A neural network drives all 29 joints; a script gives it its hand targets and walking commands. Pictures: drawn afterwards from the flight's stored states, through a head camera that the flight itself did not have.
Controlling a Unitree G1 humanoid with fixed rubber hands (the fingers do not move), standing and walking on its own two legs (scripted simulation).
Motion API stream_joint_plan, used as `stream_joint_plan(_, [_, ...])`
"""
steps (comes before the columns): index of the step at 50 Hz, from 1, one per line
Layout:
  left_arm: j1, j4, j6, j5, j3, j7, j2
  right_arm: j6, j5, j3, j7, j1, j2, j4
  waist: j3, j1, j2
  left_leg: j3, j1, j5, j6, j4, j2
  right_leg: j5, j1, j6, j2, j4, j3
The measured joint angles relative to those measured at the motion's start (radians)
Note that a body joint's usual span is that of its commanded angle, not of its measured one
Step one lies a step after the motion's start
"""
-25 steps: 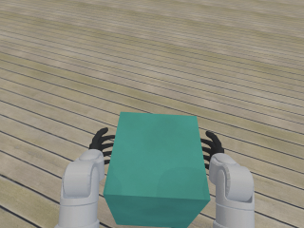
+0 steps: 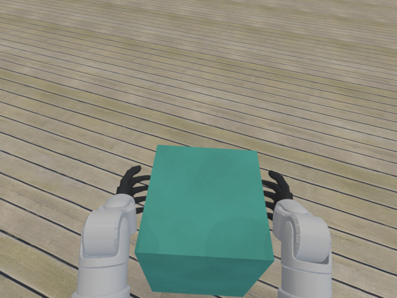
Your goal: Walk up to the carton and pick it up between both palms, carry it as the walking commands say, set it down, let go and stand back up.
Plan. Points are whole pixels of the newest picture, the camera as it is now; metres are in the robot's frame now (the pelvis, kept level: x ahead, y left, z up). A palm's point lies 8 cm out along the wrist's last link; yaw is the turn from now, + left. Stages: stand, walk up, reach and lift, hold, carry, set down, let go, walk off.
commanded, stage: carry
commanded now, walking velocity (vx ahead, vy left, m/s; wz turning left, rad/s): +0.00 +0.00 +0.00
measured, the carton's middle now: (202, 224) +0.27 +0.00 +0.01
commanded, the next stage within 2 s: hold in 0.36 s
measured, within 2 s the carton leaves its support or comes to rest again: neither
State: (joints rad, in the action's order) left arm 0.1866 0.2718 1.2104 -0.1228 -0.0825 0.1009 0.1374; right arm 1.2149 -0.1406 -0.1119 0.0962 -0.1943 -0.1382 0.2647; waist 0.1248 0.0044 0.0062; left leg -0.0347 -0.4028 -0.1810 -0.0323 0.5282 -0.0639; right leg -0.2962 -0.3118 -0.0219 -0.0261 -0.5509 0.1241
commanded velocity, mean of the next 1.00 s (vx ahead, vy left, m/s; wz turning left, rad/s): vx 0.00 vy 0.00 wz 0.00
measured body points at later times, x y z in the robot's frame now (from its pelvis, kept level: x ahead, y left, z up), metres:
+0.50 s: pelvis +0.00 +0.00 +0.01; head +0.00 +0.00 +0.46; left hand +0.30 +0.13 +0.02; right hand +0.29 -0.16 +0.02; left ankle +0.06 +0.15 -0.73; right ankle -0.01 -0.10 -0.73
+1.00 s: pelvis -0.01 +0.04 +0.00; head +0.00 +0.04 +0.45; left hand +0.34 +0.14 +0.01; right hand +0.30 -0.15 +0.00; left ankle +0.06 +0.16 -0.73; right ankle -0.01 -0.10 -0.73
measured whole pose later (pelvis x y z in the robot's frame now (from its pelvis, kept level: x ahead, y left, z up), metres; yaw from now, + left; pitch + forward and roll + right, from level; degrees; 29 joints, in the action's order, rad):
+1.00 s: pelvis -0.01 +0.04 +0.00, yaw -11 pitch +0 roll +0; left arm 0.43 -0.48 0.56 -0.37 -0.37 0.02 0.21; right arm 0.50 -0.38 -0.39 -0.03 -0.46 -0.15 -0.58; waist -0.02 -0.06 -0.01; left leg 0.07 -0.31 -0.20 -0.01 0.51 0.03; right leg -0.24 -0.30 0.00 0.02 -0.54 -0.13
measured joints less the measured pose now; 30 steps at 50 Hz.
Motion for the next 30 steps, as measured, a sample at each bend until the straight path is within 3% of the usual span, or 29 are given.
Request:
stream_joint_plan(18, [0.016, -0.050, -0.032, -0.006, -0.012, -0.004, 0.003, -0.032, -0.006, -0.012, -0.003, -0.013, -0.002, -0.047, -0.002, -0.001, -0.001, 0.001, 0.010, -0.010, -0.006, 0.003, -0.004, -0.011, 0.013, -0.003, 0.001, 0.000, 0.007])
stream_joint_plan(20, [0.073, -0.260, -0.162, -0.076, -0.061, -0.051, 0.014, -0.168, -0.085, -0.051, -0.050, -0.072, -0.014, -0.264, -0.061, -0.027, -0.008, 0.013, 0.084, -0.010, -0.002, -0.027, 0.010, 0.001, 0.067, -0.005, 0.012, 0.019, -0.028])
stream_joint_plan(22, [0.082, -0.407, -0.312, -0.122, -0.095, -0.075, 0.016, -0.324, -0.133, -0.064, -0.066, -0.088, -0.019, -0.428, -0.123, -0.040, -0.008, 0.036, 0.148, -0.001, 0.012, -0.056, 0.024, 0.020, 0.118, -0.005, 0.027, 0.047, -0.065])
stream_joint_plan(25, [0.016, -0.406, -0.420, -0.121, -0.065, -0.077, 0.002, -0.444, -0.098, -0.017, -0.043, -0.023, -0.004, -0.444, -0.162, -0.056, -0.015, 0.086, 0.187, 0.012, -0.001, -0.090, 0.037, 0.042, 0.141, 0.001, 0.040, 0.077, -0.110])
stream_joint_plan(28, [-0.021, -0.361, -0.461, -0.110, -0.064, -0.079, -0.003, -0.490, -0.064, 0.018, -0.020, 0.001, 0.000, -0.424, -0.170, -0.082, -0.010, 0.131, 0.221, 0.006, -0.016, -0.113, 0.035, 0.073, 0.165, 0.004, 0.065, 0.118, -0.158])
stream_joint_plan(30, [-0.023, -0.365, -0.470, -0.113, -0.071, -0.079, -0.003, -0.504, -0.064, 0.015, -0.021, -0.008, -0.002, -0.445, -0.163, -0.081, -0.010, 0.136, 0.250, 0.013, -0.027, -0.138, 0.038, 0.087, 0.191, 0.008, 0.067, 0.143, -0.175])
